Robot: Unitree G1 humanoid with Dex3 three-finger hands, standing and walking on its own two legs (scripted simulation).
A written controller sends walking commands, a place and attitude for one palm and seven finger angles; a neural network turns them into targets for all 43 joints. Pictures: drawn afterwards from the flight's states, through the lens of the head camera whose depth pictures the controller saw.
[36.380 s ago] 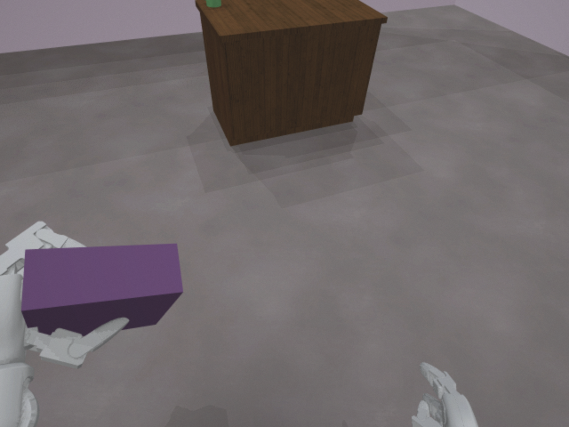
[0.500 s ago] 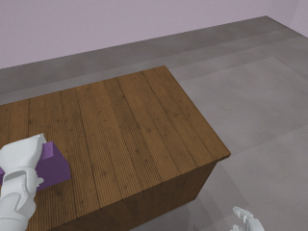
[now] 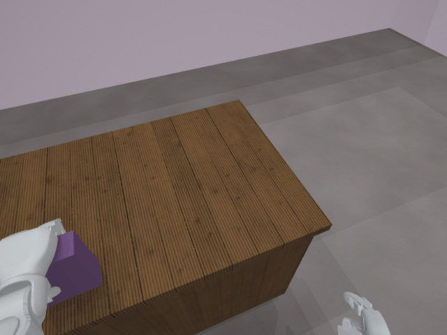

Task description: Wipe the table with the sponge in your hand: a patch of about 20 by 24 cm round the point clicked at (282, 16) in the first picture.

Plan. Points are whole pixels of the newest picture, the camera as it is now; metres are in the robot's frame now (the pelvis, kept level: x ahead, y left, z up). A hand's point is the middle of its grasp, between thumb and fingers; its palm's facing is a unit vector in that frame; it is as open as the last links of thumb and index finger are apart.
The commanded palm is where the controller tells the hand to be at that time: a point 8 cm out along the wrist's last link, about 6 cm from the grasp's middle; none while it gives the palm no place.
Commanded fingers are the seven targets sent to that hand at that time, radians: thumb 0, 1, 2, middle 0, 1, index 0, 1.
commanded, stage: wipe back along the first lane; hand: left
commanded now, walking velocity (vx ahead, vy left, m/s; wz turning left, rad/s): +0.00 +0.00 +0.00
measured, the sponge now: (55, 279) +0.21 +0.36 -0.05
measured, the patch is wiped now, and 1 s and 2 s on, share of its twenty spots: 1.00 1.00 1.00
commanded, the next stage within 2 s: lift the sponge slowly off the table in 0.10 s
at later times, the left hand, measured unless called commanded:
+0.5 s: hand (43, 276) +0.20 +0.34 +0.00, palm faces -0.09 -0.06 -0.99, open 9.8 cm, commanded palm +0.17 +0.33 +0.05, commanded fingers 0.00 0.10 1.30 -1.20 -1.60 -1.20 -1.60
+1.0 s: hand (44, 278) +0.19 +0.33 +0.02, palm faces -0.07 -0.10 -0.99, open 9.8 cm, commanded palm +0.17 +0.33 +0.08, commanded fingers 0.00 0.10 1.30 -1.20 -1.60 -1.20 -1.60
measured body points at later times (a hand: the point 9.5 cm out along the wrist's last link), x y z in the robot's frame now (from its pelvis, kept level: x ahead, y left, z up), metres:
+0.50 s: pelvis -0.01 +0.00 +0.00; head +0.01 -0.01 +0.45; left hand +0.20 +0.34 +0.06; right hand +0.20 -0.22 -0.10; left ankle -0.01 +0.08 -0.72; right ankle -0.02 -0.12 -0.72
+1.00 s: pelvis +0.00 +0.00 +0.01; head +0.01 -0.01 +0.46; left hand +0.19 +0.33 +0.07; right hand +0.22 -0.22 -0.08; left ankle -0.01 +0.08 -0.72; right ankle -0.02 -0.12 -0.72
